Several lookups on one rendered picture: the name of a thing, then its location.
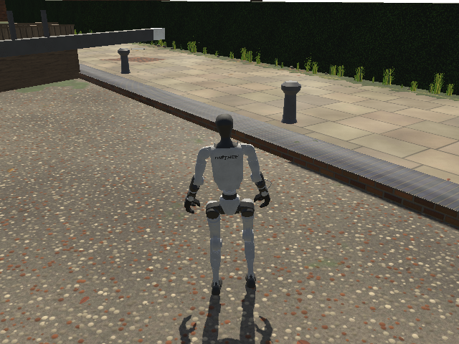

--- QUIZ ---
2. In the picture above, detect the left robot forearm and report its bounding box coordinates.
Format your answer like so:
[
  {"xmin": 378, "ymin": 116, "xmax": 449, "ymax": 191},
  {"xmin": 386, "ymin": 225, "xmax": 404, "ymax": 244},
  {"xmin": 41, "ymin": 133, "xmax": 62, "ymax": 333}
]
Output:
[{"xmin": 186, "ymin": 175, "xmax": 200, "ymax": 201}]

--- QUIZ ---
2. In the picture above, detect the right robot forearm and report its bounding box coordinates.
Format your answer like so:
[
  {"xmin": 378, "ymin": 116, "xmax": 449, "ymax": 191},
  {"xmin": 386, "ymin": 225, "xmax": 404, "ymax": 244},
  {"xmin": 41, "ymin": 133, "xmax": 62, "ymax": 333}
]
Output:
[{"xmin": 255, "ymin": 171, "xmax": 268, "ymax": 196}]

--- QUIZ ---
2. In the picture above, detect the left robot foot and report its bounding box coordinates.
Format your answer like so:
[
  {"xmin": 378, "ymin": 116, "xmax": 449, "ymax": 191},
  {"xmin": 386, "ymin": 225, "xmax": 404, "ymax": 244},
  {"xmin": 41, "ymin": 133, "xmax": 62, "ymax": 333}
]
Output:
[{"xmin": 212, "ymin": 277, "xmax": 222, "ymax": 295}]

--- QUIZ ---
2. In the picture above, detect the right robot upper arm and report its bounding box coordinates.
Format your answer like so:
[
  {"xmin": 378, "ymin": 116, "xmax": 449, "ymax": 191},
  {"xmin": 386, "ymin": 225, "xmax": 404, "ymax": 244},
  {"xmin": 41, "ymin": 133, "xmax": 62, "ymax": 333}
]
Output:
[{"xmin": 241, "ymin": 143, "xmax": 262, "ymax": 183}]

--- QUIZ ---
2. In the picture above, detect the robot left thigh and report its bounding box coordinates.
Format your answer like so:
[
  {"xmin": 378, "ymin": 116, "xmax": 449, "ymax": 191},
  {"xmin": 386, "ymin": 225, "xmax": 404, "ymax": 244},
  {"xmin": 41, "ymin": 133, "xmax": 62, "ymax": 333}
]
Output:
[{"xmin": 206, "ymin": 201, "xmax": 222, "ymax": 251}]

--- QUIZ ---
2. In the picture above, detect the robot left hand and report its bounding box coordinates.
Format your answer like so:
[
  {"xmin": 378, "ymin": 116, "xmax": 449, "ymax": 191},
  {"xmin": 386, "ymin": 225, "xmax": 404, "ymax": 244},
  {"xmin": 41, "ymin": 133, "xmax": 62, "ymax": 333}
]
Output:
[{"xmin": 184, "ymin": 198, "xmax": 200, "ymax": 214}]

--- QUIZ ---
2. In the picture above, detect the robot right hand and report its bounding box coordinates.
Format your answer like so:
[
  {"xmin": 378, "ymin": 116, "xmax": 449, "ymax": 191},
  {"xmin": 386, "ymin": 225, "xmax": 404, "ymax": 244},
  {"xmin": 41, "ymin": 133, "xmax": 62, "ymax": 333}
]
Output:
[{"xmin": 254, "ymin": 193, "xmax": 270, "ymax": 208}]

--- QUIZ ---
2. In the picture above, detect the left robot upper arm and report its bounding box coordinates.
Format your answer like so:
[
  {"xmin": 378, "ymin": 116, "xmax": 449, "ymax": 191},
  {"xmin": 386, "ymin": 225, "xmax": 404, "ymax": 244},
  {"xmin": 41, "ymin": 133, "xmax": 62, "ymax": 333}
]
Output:
[{"xmin": 193, "ymin": 146, "xmax": 212, "ymax": 186}]

